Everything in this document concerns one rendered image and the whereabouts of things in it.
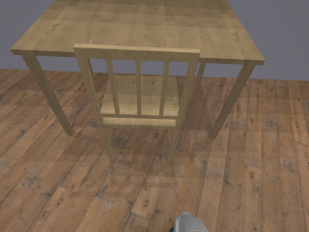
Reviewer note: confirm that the table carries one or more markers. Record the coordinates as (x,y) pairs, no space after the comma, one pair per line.
(209,25)

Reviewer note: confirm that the right robot thigh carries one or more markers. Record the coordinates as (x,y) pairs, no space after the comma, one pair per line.
(188,223)

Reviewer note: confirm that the robot right shin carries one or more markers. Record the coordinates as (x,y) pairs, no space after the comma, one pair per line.
(186,213)

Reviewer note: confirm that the chair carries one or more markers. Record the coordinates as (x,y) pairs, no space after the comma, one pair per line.
(138,101)

